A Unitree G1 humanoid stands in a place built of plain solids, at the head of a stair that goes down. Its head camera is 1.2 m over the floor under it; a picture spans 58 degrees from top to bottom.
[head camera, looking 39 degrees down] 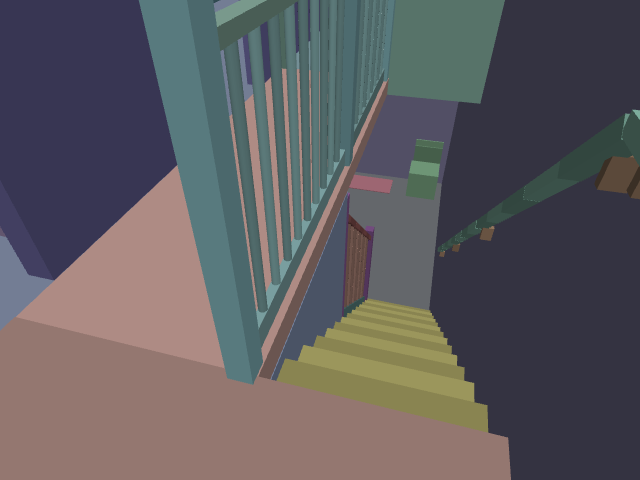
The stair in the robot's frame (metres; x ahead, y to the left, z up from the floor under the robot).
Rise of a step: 0.20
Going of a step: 0.23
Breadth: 0.75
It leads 15 degrees to the right of straight ahead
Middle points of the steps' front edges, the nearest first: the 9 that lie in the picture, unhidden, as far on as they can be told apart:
0.69 -0.17 0.00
0.91 -0.23 -0.20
1.13 -0.29 -0.41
1.35 -0.34 -0.61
1.56 -0.40 -0.81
1.78 -0.46 -1.01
2.00 -0.52 -1.22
2.22 -0.58 -1.42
2.44 -0.64 -1.62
